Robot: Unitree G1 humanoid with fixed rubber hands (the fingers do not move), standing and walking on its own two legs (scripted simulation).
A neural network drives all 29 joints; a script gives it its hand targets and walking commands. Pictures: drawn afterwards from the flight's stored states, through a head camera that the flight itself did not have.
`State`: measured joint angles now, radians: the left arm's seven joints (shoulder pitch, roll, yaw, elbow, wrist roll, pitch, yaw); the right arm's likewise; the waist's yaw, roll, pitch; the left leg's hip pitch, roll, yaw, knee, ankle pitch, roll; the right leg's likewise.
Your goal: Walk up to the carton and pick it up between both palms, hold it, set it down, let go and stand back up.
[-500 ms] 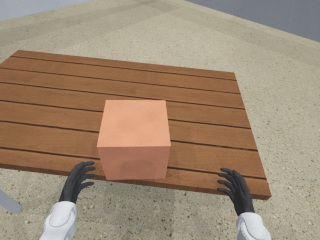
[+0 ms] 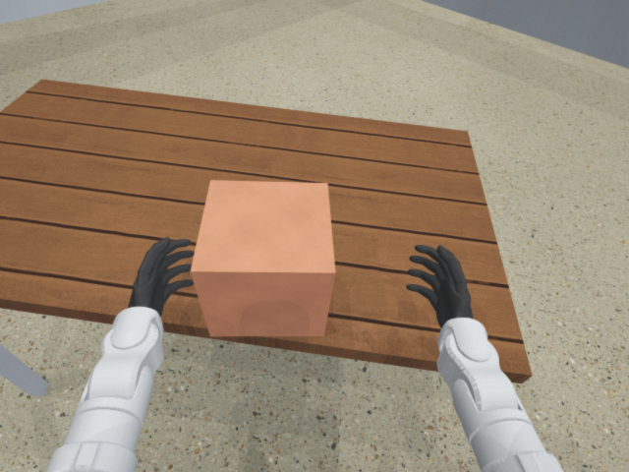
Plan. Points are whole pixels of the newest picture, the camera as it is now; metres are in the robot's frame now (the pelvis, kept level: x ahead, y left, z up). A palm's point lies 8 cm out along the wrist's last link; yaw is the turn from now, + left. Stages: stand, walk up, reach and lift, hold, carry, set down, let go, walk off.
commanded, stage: reach and lift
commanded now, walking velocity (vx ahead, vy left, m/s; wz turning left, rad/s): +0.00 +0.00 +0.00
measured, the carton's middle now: (268, 260) +0.42 +0.11 -0.01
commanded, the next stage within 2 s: none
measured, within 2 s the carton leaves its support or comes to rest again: neither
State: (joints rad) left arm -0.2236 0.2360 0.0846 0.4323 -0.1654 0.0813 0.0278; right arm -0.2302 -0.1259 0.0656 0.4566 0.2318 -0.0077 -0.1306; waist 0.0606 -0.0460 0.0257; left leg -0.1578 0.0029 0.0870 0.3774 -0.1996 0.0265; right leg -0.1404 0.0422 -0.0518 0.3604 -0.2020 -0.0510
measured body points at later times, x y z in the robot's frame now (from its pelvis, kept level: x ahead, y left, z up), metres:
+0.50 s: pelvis +0.01 +0.00 +0.00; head +0.03 +0.02 +0.45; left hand +0.34 +0.27 +0.06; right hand +0.39 -0.13 +0.07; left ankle +0.00 +0.10 -0.75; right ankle +0.00 -0.08 -0.75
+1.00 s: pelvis +0.01 +0.00 +0.00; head +0.03 +0.02 +0.45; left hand +0.42 +0.27 +0.12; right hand +0.46 -0.12 +0.13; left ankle +0.00 +0.10 -0.75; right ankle +0.00 -0.08 -0.75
